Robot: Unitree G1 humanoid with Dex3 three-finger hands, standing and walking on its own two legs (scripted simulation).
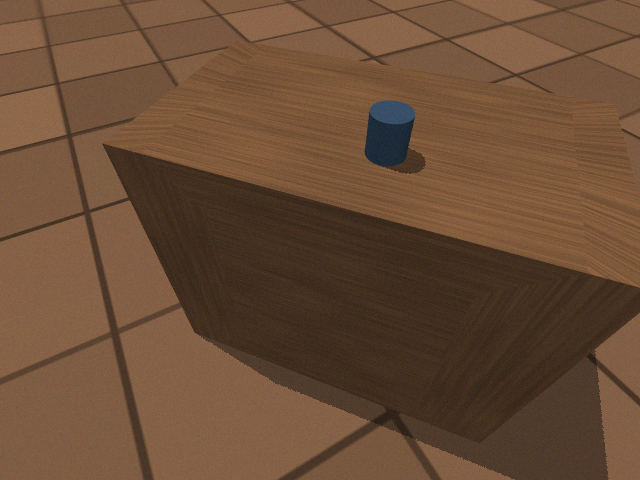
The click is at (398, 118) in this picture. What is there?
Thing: squat round
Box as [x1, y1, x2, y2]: [365, 100, 414, 165]
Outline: 380,101 373,104 369,111 365,155 369,160 380,165 394,165 401,162 405,157 414,118 414,111 410,106 402,102 391,100
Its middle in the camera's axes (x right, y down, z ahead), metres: +0.14 -0.20 +0.72
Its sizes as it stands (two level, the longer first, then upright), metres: 0.082 0.082 0.091
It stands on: a support 0.80 m high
